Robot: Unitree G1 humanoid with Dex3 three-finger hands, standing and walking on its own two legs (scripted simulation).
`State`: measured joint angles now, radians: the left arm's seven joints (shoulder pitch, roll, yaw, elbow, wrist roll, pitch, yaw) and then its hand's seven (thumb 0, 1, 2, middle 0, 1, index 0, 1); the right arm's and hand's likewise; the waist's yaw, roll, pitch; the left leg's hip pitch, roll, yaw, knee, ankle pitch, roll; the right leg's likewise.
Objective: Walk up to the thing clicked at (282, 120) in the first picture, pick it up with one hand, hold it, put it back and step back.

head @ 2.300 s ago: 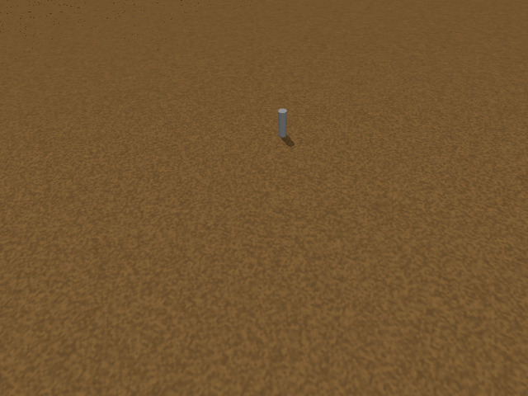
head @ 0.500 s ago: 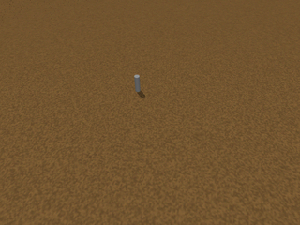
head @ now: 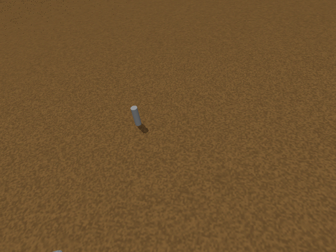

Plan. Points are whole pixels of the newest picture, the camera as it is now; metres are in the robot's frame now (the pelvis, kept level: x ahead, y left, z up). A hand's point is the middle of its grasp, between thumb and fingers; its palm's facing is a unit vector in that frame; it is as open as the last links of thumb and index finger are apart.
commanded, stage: walk up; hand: left
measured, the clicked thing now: (136, 116) +1.26 +0.32 -0.66
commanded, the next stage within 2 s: none
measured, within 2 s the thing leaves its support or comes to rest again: neither
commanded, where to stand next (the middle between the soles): +0.86 +0.08 m, yaw +0 degrees
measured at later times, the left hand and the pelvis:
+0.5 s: hand (71, 228) +0.26 +0.32 -0.14, palm faces -0.01 -0.93 -0.36, open 7.4 cm; pelvis +0.24 +0.04 +0.01, yaw +1 degrees
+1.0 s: hand (98, 146) +0.52 +0.28 -0.09, palm faces -0.01 -0.92 -0.40, open 7.3 cm; pelvis +0.44 +0.01 +0.02, yaw +1 degrees
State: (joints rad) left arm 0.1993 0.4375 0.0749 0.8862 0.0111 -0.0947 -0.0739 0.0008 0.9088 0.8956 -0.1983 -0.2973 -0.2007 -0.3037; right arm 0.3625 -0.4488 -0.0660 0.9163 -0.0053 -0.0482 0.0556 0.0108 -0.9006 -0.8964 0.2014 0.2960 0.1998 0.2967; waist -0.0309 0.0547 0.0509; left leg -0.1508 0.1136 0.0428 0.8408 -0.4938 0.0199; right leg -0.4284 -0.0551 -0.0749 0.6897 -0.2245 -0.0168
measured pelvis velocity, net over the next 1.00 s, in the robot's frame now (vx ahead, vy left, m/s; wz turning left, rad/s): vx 0.44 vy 0.01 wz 0.01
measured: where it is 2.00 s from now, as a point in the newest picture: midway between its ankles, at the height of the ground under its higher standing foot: (168, 169)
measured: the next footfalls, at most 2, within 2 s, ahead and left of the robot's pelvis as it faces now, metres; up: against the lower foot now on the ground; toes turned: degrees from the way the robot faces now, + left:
left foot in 0.38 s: +0.33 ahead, +0.15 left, +0.00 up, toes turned +6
right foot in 0.82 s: +0.53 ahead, -0.11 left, +0.00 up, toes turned -4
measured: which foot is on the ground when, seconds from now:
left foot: up 0.00-0.36, down 0.38-0.84, up 0.86-1.00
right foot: down 0.00-0.38, up 0.40-0.80, down 0.82-1.00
